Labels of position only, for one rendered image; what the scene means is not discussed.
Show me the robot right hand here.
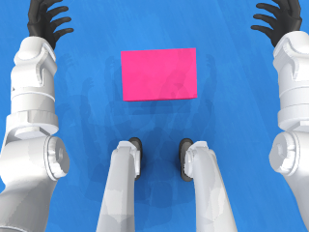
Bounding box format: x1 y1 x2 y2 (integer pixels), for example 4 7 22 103
250 0 302 47

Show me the robot left upper arm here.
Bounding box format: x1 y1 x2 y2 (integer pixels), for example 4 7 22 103
0 135 70 232

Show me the robot right upper arm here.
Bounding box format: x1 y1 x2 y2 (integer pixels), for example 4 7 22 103
268 130 309 232

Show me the carton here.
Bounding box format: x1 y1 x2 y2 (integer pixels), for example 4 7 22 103
121 47 197 102

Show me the right robot forearm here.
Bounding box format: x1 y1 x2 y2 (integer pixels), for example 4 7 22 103
272 31 309 132

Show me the robot left hand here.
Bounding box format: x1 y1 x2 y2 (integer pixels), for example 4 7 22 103
27 0 74 50

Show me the left robot foot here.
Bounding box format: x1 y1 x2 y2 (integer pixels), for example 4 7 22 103
129 137 143 181

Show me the right robot foot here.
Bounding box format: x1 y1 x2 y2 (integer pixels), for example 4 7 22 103
179 138 194 182

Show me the robot foot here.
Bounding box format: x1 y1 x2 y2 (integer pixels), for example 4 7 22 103
179 138 194 182
129 137 143 181

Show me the left robot forearm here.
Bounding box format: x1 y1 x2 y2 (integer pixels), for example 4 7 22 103
0 36 59 185

